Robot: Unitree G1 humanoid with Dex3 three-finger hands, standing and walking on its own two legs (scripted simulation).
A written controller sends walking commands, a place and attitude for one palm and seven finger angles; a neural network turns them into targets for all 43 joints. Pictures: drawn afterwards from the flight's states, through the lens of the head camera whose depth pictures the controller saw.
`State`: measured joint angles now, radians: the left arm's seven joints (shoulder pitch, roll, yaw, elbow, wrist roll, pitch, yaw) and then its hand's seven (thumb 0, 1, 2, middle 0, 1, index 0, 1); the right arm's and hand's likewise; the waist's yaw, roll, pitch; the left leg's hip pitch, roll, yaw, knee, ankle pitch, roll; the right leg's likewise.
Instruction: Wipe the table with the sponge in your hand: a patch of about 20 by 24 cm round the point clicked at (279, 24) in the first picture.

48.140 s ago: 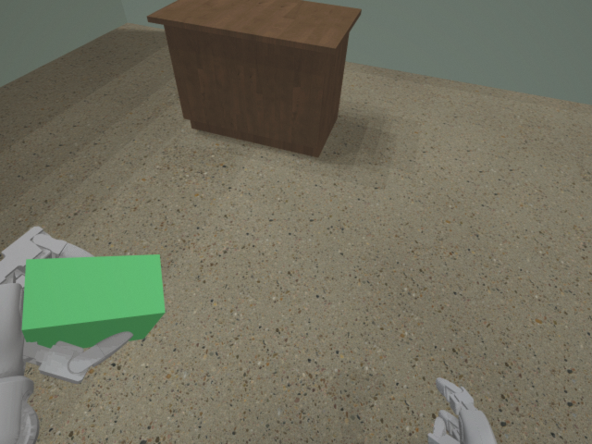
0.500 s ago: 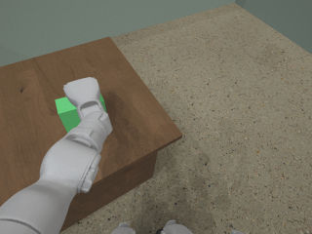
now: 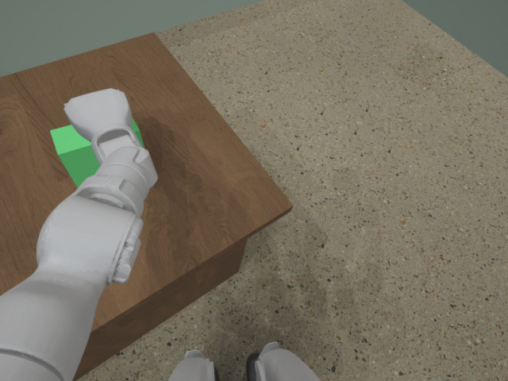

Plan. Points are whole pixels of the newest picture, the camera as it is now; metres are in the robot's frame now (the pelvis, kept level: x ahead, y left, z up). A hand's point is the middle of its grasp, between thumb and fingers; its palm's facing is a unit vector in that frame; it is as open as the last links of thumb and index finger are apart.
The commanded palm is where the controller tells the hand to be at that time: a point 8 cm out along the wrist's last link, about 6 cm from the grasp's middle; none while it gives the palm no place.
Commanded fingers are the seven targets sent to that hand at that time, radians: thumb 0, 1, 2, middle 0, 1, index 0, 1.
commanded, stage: wipe back along the third lane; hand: left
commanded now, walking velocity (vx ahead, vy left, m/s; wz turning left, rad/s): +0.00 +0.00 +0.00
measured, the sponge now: (108, 161) +0.50 +0.20 -0.02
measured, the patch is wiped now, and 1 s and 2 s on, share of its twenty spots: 1.00 1.00 1.00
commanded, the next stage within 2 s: none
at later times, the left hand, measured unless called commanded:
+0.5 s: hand (110, 146) +0.50 +0.19 +0.02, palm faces -0.05 -0.01 -1.00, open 10.3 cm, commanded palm +0.45 +0.15 +0.05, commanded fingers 0.00 0.10 1.30 -1.20 -1.60 -1.20 -1.60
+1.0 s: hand (122, 175) +0.44 +0.16 +0.02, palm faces -0.07 -0.03 -1.00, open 10.3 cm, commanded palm +0.39 +0.13 +0.05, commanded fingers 0.00 0.10 1.30 -1.20 -1.60 -1.20 -1.60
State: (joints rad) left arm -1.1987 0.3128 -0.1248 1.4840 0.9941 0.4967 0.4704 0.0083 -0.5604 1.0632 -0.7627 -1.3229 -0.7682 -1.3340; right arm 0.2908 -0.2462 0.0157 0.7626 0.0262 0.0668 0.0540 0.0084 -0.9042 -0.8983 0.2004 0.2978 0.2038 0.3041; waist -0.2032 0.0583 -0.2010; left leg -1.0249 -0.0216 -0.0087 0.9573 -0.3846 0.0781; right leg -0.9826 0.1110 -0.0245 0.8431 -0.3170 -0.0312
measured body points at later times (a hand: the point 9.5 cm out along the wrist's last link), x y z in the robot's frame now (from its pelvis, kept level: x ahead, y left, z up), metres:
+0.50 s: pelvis +0.05 +0.02 +0.02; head +0.13 +0.05 +0.47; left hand +0.49 +0.18 +0.07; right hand +0.15 -0.23 -0.10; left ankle +0.02 +0.07 -0.68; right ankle +0.03 -0.10 -0.68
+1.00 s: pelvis +0.06 +0.02 +0.04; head +0.10 +0.04 +0.49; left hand +0.44 +0.16 +0.08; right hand +0.22 -0.20 -0.08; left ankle +0.02 +0.07 -0.68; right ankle +0.03 -0.10 -0.68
